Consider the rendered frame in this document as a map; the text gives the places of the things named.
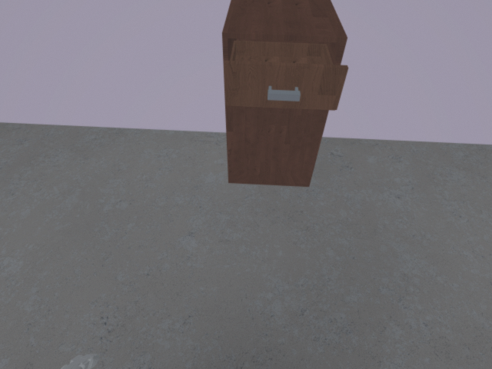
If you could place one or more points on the robot left hand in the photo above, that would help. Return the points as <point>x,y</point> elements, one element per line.
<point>83,362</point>

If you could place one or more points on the cabinet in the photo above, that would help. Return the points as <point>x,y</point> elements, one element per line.
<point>278,146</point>

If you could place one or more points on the handle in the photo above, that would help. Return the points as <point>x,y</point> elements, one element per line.
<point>284,95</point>

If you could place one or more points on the drawer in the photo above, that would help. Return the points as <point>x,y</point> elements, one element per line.
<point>254,66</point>

